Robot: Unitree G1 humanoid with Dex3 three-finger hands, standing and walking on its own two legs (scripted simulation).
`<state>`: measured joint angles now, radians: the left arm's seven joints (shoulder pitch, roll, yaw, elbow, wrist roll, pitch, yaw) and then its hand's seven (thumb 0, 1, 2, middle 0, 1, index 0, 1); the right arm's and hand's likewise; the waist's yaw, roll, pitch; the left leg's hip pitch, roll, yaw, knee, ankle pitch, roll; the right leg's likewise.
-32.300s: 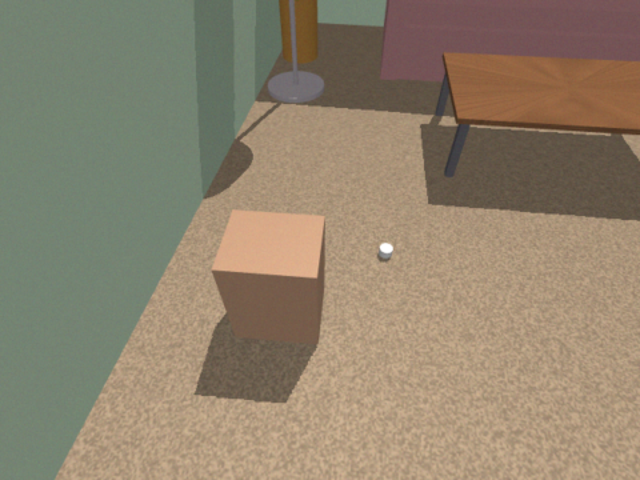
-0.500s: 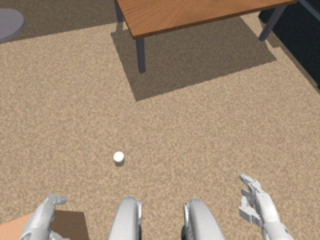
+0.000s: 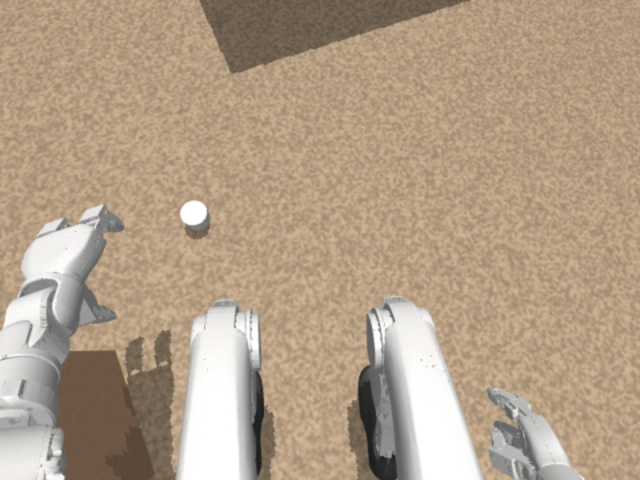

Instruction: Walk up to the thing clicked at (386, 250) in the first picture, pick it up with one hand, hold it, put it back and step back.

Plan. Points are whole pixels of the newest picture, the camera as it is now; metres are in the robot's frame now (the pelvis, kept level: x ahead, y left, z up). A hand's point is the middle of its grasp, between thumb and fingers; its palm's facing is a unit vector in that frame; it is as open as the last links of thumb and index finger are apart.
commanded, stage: rise first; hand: left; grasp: from above
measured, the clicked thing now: (195, 215) +0.54 +0.26 -0.40
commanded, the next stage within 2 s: none
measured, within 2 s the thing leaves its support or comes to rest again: neither
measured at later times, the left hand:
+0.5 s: hand (127, 245) +0.43 +0.31 -0.22, palm faces -0.46 -0.04 -0.89, open 13.4 cm
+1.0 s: hand (147, 233) +0.46 +0.30 -0.26, palm faces -0.45 -0.06 -0.89, open 13.6 cm
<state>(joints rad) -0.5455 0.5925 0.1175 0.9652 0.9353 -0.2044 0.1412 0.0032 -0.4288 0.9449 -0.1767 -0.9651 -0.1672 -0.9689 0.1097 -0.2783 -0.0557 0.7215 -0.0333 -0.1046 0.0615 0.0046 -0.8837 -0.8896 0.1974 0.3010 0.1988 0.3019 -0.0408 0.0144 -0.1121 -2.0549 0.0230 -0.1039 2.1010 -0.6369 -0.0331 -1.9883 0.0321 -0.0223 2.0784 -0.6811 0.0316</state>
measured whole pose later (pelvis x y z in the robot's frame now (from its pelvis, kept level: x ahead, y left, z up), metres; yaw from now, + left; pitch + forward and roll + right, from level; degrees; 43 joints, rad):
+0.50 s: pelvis +0.00 +0.01 -0.07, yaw -3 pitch +33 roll -8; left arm -0.83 0.72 0.09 1.30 1.25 -0.27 0.34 0.00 -0.40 0.92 -0.22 -0.84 -0.21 -0.85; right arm 0.12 -0.26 0.00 0.76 -0.11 -0.02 0.11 0.00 -0.90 -0.89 0.20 0.30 0.20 0.30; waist -0.15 -0.02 -0.08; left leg -2.26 0.01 -0.14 2.32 -0.65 -0.02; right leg -2.16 0.04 -0.04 2.26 -0.70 0.05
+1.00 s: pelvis +0.01 +0.01 -0.09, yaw -4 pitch +34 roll -8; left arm -0.91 0.76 0.14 1.42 1.26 -0.24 0.40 0.01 -0.43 0.93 -0.18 -0.92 -0.17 -0.92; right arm 0.11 -0.26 0.05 0.75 -0.15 -0.03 0.13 0.00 -0.91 -0.89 0.20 0.30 0.20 0.30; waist -0.20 -0.03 -0.03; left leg -2.32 0.02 -0.17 2.40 -0.68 -0.03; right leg -2.23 0.06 -0.06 2.33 -0.72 0.06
